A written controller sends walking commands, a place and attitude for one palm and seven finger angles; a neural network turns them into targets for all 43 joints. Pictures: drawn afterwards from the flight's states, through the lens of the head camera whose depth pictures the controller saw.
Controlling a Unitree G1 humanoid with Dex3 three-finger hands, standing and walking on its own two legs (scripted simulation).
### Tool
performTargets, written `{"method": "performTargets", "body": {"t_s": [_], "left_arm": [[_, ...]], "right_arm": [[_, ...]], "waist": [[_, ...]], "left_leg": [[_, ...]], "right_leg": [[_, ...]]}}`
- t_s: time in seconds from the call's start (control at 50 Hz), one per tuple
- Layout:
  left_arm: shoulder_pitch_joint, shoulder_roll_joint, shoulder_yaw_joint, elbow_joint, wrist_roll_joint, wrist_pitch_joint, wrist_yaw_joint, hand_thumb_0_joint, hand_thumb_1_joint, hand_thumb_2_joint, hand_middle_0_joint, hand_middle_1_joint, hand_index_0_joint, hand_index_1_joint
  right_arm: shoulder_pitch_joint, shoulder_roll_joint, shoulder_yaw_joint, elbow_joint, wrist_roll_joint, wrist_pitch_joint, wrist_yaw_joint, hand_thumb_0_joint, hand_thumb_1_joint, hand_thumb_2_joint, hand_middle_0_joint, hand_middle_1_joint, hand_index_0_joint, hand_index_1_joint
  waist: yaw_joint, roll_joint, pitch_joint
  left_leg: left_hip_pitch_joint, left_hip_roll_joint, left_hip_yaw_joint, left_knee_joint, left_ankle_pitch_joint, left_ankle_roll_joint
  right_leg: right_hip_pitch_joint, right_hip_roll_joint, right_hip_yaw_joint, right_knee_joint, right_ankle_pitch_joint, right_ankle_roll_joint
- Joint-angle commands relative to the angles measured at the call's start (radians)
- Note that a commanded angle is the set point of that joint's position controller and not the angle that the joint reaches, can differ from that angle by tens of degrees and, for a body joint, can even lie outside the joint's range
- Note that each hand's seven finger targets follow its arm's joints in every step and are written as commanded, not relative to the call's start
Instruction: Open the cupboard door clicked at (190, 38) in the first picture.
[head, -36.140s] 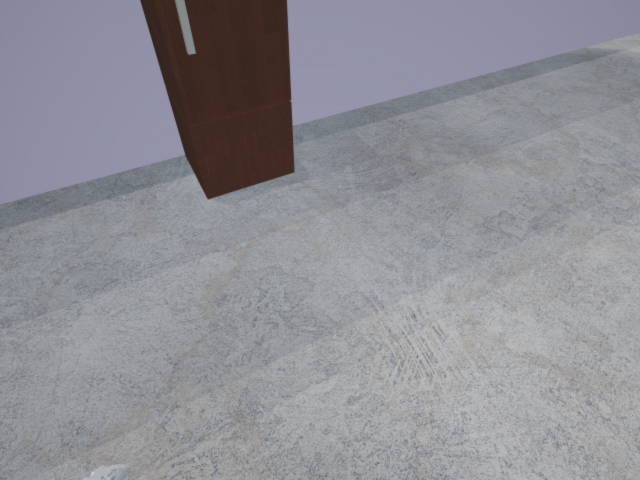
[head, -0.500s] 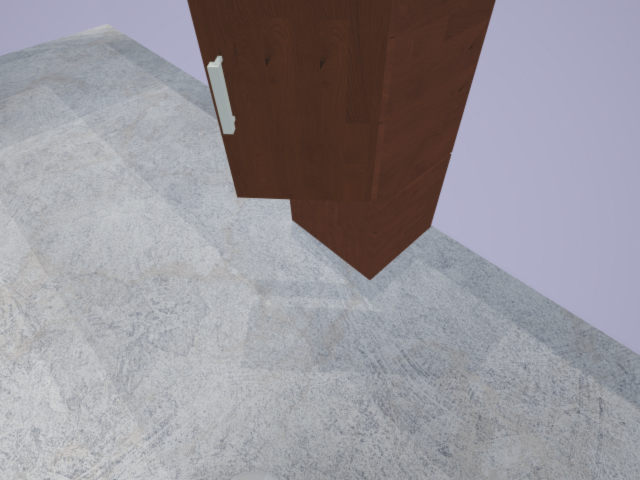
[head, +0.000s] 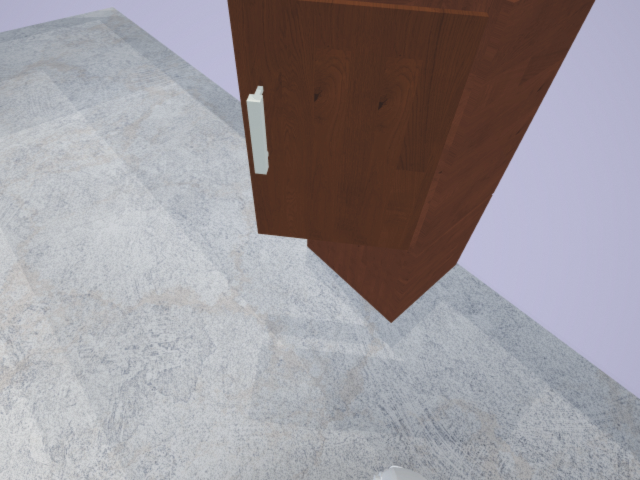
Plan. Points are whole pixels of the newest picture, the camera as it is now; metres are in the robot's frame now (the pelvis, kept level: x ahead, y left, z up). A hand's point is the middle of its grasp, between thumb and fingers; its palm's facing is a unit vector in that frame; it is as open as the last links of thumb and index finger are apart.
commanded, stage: take the last steps up to it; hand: left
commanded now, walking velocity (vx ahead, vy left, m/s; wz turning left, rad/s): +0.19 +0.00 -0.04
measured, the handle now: (260, 131) +0.73 +0.19 +0.01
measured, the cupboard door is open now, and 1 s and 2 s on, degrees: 42 42 42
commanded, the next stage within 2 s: come to a stop and stand still in 0.08 s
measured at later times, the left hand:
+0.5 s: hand (217, 430) +0.21 +0.18 -0.19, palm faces +0.04 -0.98 -0.17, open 7.2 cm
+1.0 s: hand (196, 477) +0.15 +0.19 -0.18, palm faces -0.02 -0.97 -0.24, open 7.4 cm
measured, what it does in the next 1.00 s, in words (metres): walks ahead: right foot, then left foot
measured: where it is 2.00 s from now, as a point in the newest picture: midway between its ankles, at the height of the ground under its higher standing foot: outside the picture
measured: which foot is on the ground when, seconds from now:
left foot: down 0.00-0.22, up 0.24-0.42, down 0.44-1.00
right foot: up 0.00-0.20, down 0.22-0.46, up 0.48-0.68, down 0.70-1.00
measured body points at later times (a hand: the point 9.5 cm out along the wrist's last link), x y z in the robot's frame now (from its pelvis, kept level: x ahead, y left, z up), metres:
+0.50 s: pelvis +0.13 +0.00 -0.01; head +0.15 +0.02 +0.44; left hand +0.21 +0.23 -0.17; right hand +0.13 -0.23 -0.16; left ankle +0.12 +0.10 -0.74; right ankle +0.13 -0.12 -0.74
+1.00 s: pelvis +0.10 +0.01 -0.01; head +0.12 +0.01 +0.44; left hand +0.15 +0.24 -0.16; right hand +0.20 -0.25 -0.15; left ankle +0.10 +0.09 -0.74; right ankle +0.08 -0.11 -0.74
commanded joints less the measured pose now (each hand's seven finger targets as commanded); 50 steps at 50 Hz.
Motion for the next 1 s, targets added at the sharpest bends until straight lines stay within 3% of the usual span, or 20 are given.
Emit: {"method": "performTargets", "body": {"t_s": [0.0, 0.1, 0.16, 0.2, 0.22, 0.3, 0.38, 0.44, 0.48, 0.58, 0.64, 0.66, 0.7, 0.72, 0.78, 0.8, 0.82, 0.88, 0.94, 0.98], "left_arm": [[-0.024, 0.026, -0.001, -0.074, -0.009, -0.005, -0.004, 0.0, 0.9, 0.9, -0.2, -0.3, -0.2, -0.3], [-0.095, 0.052, -0.005, -0.103, -0.009, -0.006, -0.004, 0.0, 0.9, 0.9, -0.2, -0.3, -0.2, -0.3], [0.005, 0.094, 0.005, -0.07, -0.008, -0.022, 0.001, 0.0, 0.9, 0.9, -0.2, -0.3, -0.2, -0.3], [0.148, 0.213, 0.02, -0.019, -0.017, -0.035, 0.02, 0.0, 0.9, 0.9, -0.2, -0.3, -0.2, -0.3], [0.148, 0.214, 0.014, -0.022, -0.025, -0.037, 0.03, 0.0, 0.9, 0.9, -0.2, -0.3, -0.2, -0.3], [-0.042, 0.17, 0.004, -0.066, -0.018, -0.017, 0.054, 0.0, 0.9, 0.9, -0.2, -0.3, -0.2, -0.3], [-0.065, 0.167, 0.013, -0.069, -0.031, 0.012, 0.051, 0.0, 0.9, 0.9, -0.2, -0.3, -0.2, -0.3], [-0.058, 0.094, 0.011, -0.107, -0.025, 0.047, 0.05, 0.0, 0.9, 0.9, -0.2, -0.3, -0.2, -0.3], [-0.066, 0.09, 0.01, -0.113, -0.026, 0.058, 0.046, 0.0, 0.9, 0.9, -0.2, -0.3, -0.2, -0.3], [-0.058, 0.086, 0.008, -0.114, -0.027, 0.042, 0.041, 0.0, 0.9, 0.9, -0.2, -0.3, -0.2, -0.3], [0.005, 0.107, 0.011, -0.103, -0.024, 0.033, 0.041, 0.0, 0.9, 0.9, -0.2, -0.3, -0.2, -0.3], [0.025, 0.133, 0.016, -0.104, -0.019, 0.031, 0.042, 0.0, 0.9, 0.9, -0.2, -0.3, -0.2, -0.3], [0.001, 0.204, 0.016, -0.11, -0.01, 0.026, 0.044, 0.0, 0.9, 0.9, -0.2, -0.3, -0.2, -0.3], [0.004, 0.205, 0.013, -0.105, -0.011, 0.021, 0.044, 0.0, 0.9, 0.9, -0.2, -0.3, -0.2, -0.3], [-0.024, 0.175, 0.003, -0.089, -0.01, 0.01, 0.051, 0.0, 0.9, 0.9, -0.2, -0.3, -0.2, -0.3], [0.053, 0.206, 0.002, -0.147, 0.004, -0.003, 0.099, 0.0, 0.9, 0.9, -0.2, -0.3, -0.2, -0.3], [0.085, 0.237, 0.006, -0.176, -0.004, -0.02, 0.095, 0.0, 0.9, 0.9, -0.2, -0.3, -0.2, -0.3], [0.071, 0.221, 0.001, -0.193, -0.013, -0.021, 0.084, 0.0, 0.9, 0.9, -0.2, -0.3, -0.2, -0.3], [0.074, 0.154, -0.021, -0.198, -0.015, 0.0, 0.077, 0.0, 0.9, 0.9, -0.2, -0.3, -0.2, -0.3], [0.059, 0.147, -0.028, -0.187, -0.016, 0.005, 0.071, 0.0, 0.9, 0.9, -0.2, -0.3, -0.2, -0.3]], "right_arm": [[0.127, -0.109, -0.01, 0.006, 0.003, -0.001, -0.001, 0.0, -0.9, -0.9, 0.2, 0.3, 0.2, 0.3], [0.156, -0.121, -0.008, 0.035, -0.002, 0.014, -0.002, 0.0, -0.9, -0.9, 0.2, 0.3, 0.2, 0.3], [0.154, -0.097, 0.001, 0.047, 0.007, 0.019, -0.001, 0.0, -0.9, -0.9, 0.2, 0.3, 0.2, 0.3], [0.19, -0.054, 0.01, 0.034, 0.022, 0.024, 0.001, 0.0, -0.9, -0.9, 0.2, 0.3, 0.2, 0.3], [0.164, -0.054, 0.012, 0.032, 0.029, 0.041, -0.007, 0.0, -0.9, -0.9, 0.2, 0.3, 0.2, 0.3], [0.179, -0.023, 0.012, 0.063, 0.038, 0.085, -0.014, 0.0, -0.9, -0.9, 0.2, 0.3, 0.2, 0.3], [0.191, -0.044, -0.005, 0.07, 0.023, 0.1, -0.008, 0.0, -0.9, -0.9, 0.2, 0.3, 0.2, 0.3], [0.095, -0.136, -0.025, -0.003, 0.007, 0.096, -0.013, 0.0, -0.9, -0.9, 0.2, 0.3, 0.2, 0.3], [0.079, -0.142, -0.026, -0.02, 0.002, 0.087, -0.027, 0.0, -0.9, -0.9, 0.2, 0.3, 0.2, 0.3], [0.073, -0.184, -0.043, -0.029, 0.003, 0.084, -0.033, 0.0, -0.9, -0.9, 0.2, 0.3, 0.2, 0.3], [0.046, -0.187, -0.049, -0.037, 0.015, 0.09, -0.03, 0.0, -0.9, -0.9, 0.2, 0.3, 0.2, 0.3], [0.033, -0.185, -0.05, -0.05, 0.02, 0.093, -0.028, 0.0, -0.9, -0.9, 0.2, 0.3, 0.2, 0.3], [0.019, -0.118, -0.04, -0.07, 0.029, 0.107, -0.013, 0.0, -0.9, -0.9, 0.2, 0.3, 0.2, 0.3], [-0.023, -0.09, -0.032, -0.078, 0.026, 0.121, -0.01, 0.0, -0.9, -0.9, 0.2, 0.3, 0.2, 0.3], [-0.052, -0.083, -0.021, -0.064, 0.028, 0.122, -0.011, 0.0, -0.9, -0.9, 0.2, 0.3, 0.2, 0.3], [-0.085, -0.122, -0.032, -0.163, 0.033, 0.088, -0.011, 0.0, -0.9, -0.9, 0.2, 0.3, 0.2, 0.3], [-0.104, -0.1, -0.025, -0.18, 0.034, 0.079, 0.006, 0.0, -0.9, -0.9, 0.2, 0.3, 0.2, 0.3], [-0.038, -0.08, -0.01, -0.183, 0.032, 0.075, 0.01, 0.0, -0.9, -0.9, 0.2, 0.3, 0.2, 0.3], [0.011, -0.156, -0.007, -0.18, 0.016, 0.065, 0.005, 0.0, -0.9, -0.9, 0.2, 0.3, 0.2, 0.3], [-0.019, -0.16, -0.001, -0.177, 0.014, 0.062, -0.003, 0.0, -0.9, -0.9, 0.2, 0.3, 0.2, 0.3]], "waist": [[-0.032, 0.106, 0.005], [-0.042, 0.109, 0.024], [0.008, 0.039, -0.013], [0.026, -0.167, -0.098], [0.034, -0.16, -0.123], [-0.045, -0.119, -0.117], [-0.054, -0.059, -0.078], [-0.022, 0.218, -0.006], [-0.038, 0.239, -0.003], [-0.061, 0.17, -0.123], [-0.042, 0.156, -0.134], [-0.037, 0.09, -0.134], [-0.055, -0.125, -0.07], [-0.034, -0.184, -0.048], [-0.045, -0.149, -0.038], [-0.042, -0.155, -0.125], [-0.016, -0.158, -0.16], [-0.05, -0.034, -0.169], [-0.036, 0.06, -0.107], [-0.033, 0.147, -0.044]], "left_leg": [[0.029, 0.291, -0.189, -0.229, 0.183, 0.106], [0.041, 0.281, -0.179, -0.155, 0.225, 0.09], [-0.028, 0.189, -0.11, 0.041, 0.21, 0.008], [-0.28, 0.023, -0.015, 0.328, -0.195, -0.095], [-0.224, 0.038, -0.083, 0.444, -0.439, -0.109], [-0.135, 0.055, -0.127, 0.333, -0.303, -0.123], [0.007, 0.061, -0.099, 0.061, 0.087, -0.118], [-0.116, 0.287, -0.309, -0.056, 0.414, 0.032], [-0.078, 0.332, -0.35, -0.074, 0.545, 0.103], [0.185, 0.311, -0.302, 0.039, 0.839, 0.109], [0.167, 0.272, -0.265, 0.098, 0.743, 0.059], [0.097, 0.23, -0.239, 0.138, 0.59, 0.016], [-0.065, 0.058, -0.106, 0.248, -0.033, -0.085], [-0.112, 0.009, -0.128, 0.359, -0.301, -0.097], [-0.154, 0.021, -0.169, 0.429, -0.325, -0.101], [-0.254, -0.02, -0.106, 0.399, -0.38, -0.11], [-0.274, 0.007, -0.138, 0.381, -0.228, -0.067], [-0.067, -0.016, -0.127, 0.106, -0.049, -0.053], [0.024, 0.181, -0.279, 0.084, 0.357, 0.014], [-0.006, 0.16, -0.307, 0.063, 0.342, 0.022]], "right_leg": [[0.022, -0.02, 0.009, -0.191, 0.06, 0.004], [0.138, 0.024, -0.028, -0.372, 0.055, -0.006], [0.395, 0.042, -0.025, -0.558, 0.182, -0.028], [0.66, -0.277, 0.308, -0.624, 0.621, -0.189], [0.577, -0.346, 0.342, -0.674, 0.772, -0.262], [0.455, -0.223, 0.125, -0.6, 1.0, -0.2], [0.322, -0.141, 0.079, -0.518, 0.652, -0.094], [0.255, 0.044, -0.028, -0.37, 0.012, 0.007], [0.186, 0.067, 0.025, -0.189, -0.226, 0.004], [0.159, 0.086, 0.025, -0.31, -0.179, 0.001], [0.279, 0.083, 0.026, -0.537, 0.035, -0.009], [0.35, 0.046, 0.068, -0.61, 0.291, -0.017], [0.339, -0.185, 0.252, -0.658, 0.569, -0.128], [0.315, -0.223, 0.301, -0.706, 0.629, -0.185], [0.377, -0.173, 0.23, -0.65, 0.817, -0.21], [0.551, -0.14, 0.349, -0.546, 1.383, -0.14], [0.616, -0.138, 0.252, -0.467, 1.319, -0.126], [0.486, -0.087, 0.199, -0.441, 0.898, -0.107], [0.304, 0.023, 0.107, -0.51, 0.258, -0.028], [0.279, 0.053, 0.102, -0.523, 0.136, -0.031]]}}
